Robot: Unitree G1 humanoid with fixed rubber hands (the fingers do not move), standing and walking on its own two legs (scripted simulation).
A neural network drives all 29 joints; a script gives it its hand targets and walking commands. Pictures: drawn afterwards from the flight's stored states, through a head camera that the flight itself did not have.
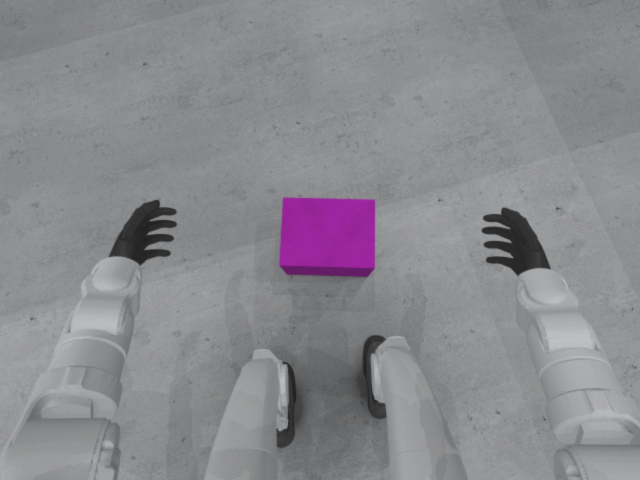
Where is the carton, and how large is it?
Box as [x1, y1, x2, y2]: [279, 197, 374, 276]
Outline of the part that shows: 283,197 279,265 286,273 367,276 374,268 374,200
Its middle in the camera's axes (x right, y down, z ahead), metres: +0.02 +0.00 +1.01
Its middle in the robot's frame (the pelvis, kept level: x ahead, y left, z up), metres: +0.49 +0.01 -0.60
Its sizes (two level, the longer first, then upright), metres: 0.227 0.170 0.169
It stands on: the floor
